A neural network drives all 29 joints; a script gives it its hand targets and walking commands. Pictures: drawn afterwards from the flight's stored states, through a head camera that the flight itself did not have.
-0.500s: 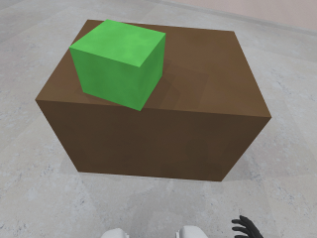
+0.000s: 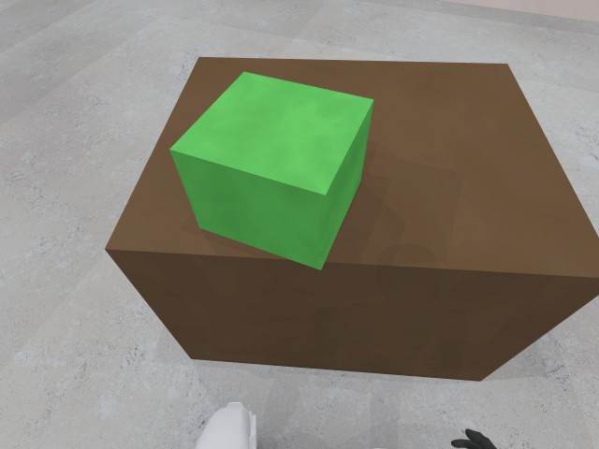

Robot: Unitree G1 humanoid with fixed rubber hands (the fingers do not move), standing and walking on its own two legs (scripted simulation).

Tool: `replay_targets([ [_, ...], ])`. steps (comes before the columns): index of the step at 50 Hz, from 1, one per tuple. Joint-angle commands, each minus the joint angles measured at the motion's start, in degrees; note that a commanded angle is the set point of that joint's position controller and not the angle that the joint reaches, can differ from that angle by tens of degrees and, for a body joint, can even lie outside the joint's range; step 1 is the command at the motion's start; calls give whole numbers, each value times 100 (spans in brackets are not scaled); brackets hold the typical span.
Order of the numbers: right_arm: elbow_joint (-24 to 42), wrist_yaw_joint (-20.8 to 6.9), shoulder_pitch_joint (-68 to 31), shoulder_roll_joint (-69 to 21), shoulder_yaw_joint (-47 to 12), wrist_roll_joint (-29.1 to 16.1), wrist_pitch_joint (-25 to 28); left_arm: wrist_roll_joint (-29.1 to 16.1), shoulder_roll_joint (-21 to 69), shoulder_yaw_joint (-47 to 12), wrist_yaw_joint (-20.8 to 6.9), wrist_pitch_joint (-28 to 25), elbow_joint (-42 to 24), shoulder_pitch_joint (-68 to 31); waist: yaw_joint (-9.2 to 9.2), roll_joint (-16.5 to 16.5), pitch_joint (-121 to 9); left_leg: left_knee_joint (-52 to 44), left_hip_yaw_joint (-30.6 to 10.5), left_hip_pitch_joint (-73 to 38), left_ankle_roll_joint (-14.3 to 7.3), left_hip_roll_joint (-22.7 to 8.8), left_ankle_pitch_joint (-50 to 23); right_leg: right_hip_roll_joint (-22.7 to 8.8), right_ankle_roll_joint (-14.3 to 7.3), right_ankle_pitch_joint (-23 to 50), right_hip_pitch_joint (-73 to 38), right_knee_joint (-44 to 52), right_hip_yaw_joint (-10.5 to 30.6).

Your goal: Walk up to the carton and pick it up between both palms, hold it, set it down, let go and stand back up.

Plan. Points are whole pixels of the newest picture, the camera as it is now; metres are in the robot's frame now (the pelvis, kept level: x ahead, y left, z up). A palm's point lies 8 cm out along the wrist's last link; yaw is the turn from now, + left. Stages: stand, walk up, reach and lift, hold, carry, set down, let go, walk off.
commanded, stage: walk up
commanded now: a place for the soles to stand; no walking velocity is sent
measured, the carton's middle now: (281, 167) +0.58 +0.04 +0.00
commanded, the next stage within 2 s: none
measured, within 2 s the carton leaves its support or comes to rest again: neither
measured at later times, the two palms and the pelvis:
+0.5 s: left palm (90, 414) +0.18 +0.31 -0.10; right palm out of the picture +0.12 -0.22 -0.11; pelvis +0.05 +0.05 -0.01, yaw -5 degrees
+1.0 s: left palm (95, 418) +0.17 +0.30 -0.11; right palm out of the picture +0.13 -0.22 -0.10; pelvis +0.08 +0.05 +0.00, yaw -3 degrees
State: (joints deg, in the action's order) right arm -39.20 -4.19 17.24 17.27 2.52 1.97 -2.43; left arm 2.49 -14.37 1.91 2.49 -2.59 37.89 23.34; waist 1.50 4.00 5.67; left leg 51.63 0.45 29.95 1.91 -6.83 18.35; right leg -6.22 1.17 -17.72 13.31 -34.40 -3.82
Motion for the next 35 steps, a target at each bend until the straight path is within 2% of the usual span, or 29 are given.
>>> replay_targets([
  [1,184,154,803,275,134,-87,320,-161,-1142,260,-119,-23,-613,-460,-377,-1094,-730,-1682,774,-2198,-157,617,-1665,-321,-892,1811,979,-180,180],
  [2,142,225,939,458,195,-85,384,-172,-921,178,-158,46,-584,-187,-393,-459,-867,-2052,655,-2648,-180,711,-1906,-78,-663,1171,1127,-765,89],
  [3,186,292,965,714,252,-54,426,-182,-613,56,-186,91,-595,184,-419,174,-1089,-2102,-16,-3046,-359,157,-1908,161,-372,-8,1466,-1354,-32],
  [4,425,358,858,1163,304,-9,415,-175,-332,-70,-181,168,-758,443,-391,1060,-1129,-2667,-1961,-2595,-912,-1205,-1597,415,-72,-1781,1689,-2217,86],
  [5,529,428,576,1396,364,-139,302,-211,-679,61,-68,348,-709,421,-422,764,-1098,-3222,-2731,-1670,-1627,-1738,-300,355,-9,-2413,1362,-2652,565],
  [6,599,478,217,1282,322,-216,239,-197,-859,115,-43,448,-667,167,-386,565,-627,-3426,-2704,-1247,-1699,-1609,527,251,18,-2061,1495,-2880,742],
  [8,648,531,-101,1071,231,-126,208,-196,-846,122,-42,445,-542,125,-320,752,-327,-3185,-2056,-1249,-1515,-1278,-118,158,52,-1619,1679,-2672,810],
  [9,665,537,-148,1018,192,-84,213,-168,-855,147,-44,436,-439,284,-259,879,-420,-3073,-1807,-1202,-1453,-1230,-371,120,34,-1545,1458,-2458,765],
  [10,654,534,-158,934,173,-55,215,-140,-863,166,-70,433,-361,378,-239,843,-543,-3042,-1617,-1186,-1408,-1185,-335,166,25,-1549,1234,-2325,656],
  [15,702,613,-127,986,191,-26,235,-66,-828,232,-186,451,-417,-66,-278,641,-595,-2694,-1491,-1234,-1475,-1335,-1379,286,-54,-1061,963,-1562,480],
  [17,738,625,-291,1032,178,-55,218,-78,-793,254,-247,413,-426,-31,-114,488,-671,-2511,-1217,-942,-1339,-1267,-1423,372,-174,-483,410,-810,405],
  [18,766,608,-469,1051,152,-100,206,-97,-803,272,-281,367,-413,90,56,400,-713,-2366,-987,-644,-1154,-1142,-1240,425,-276,85,-64,-148,387],
  [19,800,577,-483,961,99,-138,206,-90,-921,304,-311,314,-422,90,124,123,-738,-2134,-711,-388,-874,-902,-875,351,-422,504,-363,357,665],
  [20,890,536,-293,679,2,-193,226,-40,-1189,370,-327,279,-455,-99,45,-633,-803,-1581,-217,-131,-549,-463,-317,-238,-695,488,-452,759,1591],
  [21,848,561,-274,423,-48,-335,210,-222,-1452,382,-335,307,-523,-605,-76,-1384,-713,-1089,408,-784,-303,383,582,-742,-1085,-84,584,1366,2242],
  [22,711,589,-258,489,-5,-293,183,-302,-1293,313,-336,326,-545,-1031,-179,-1236,-457,-974,269,-1400,-335,418,685,-703,-1255,-343,1255,1334,1973],
  [23,663,572,-186,567,13,-293,210,-295,-1063,217,-346,324,-557,-1187,-269,-953,-364,-1383,250,-1427,-332,393,206,-428,-1099,49,1110,1131,1495],
  [24,640,562,-123,597,14,-282,266,-257,-1025,179,-347,335,-548,-1169,-266,-853,-464,-1703,176,-1446,-352,282,-412,-253,-913,619,856,819,1149],
  [25,642,567,-49,662,26,-221,326,-251,-1060,167,-352,346,-540,-1098,-253,-855,-594,-1931,-38,-1557,-405,99,-910,-157,-752,888,744,551,966],
  [26,670,581,3,796,61,-143,379,-253,-1058,166,-375,363,-530,-989,-217,-806,-737,-2160,-379,-1583,-502,-168,-994,-50,-625,738,643,341,829],
  [27,679,581,-12,949,90,-119,399,-243,-987,160,-399,390,-509,-836,-121,-634,-803,-2432,-771,-1305,-631,-418,-631,91,-529,413,393,217,771],
  [28,672,569,-61,1016,106,-144,392,-217,-934,154,-408,412,-480,-756,-41,-477,-739,-2598,-926,-984,-705,-499,-270,140,-494,284,143,224,805],
  [32,702,534,-24,813,59,-168,350,-219,-1068,172,-435,360,-438,-917,-83,-408,-509,-2479,-455,-963,-479,-104,-190,-20,-580,308,222,631,980],
  [35,688,522,130,759,71,-165,354,-243,-1089,153,-434,337,-423,-1075,-162,-487,-573,-2283,-262,-1343,-429,29,-454,-96,-621,231,464,819,995],
])
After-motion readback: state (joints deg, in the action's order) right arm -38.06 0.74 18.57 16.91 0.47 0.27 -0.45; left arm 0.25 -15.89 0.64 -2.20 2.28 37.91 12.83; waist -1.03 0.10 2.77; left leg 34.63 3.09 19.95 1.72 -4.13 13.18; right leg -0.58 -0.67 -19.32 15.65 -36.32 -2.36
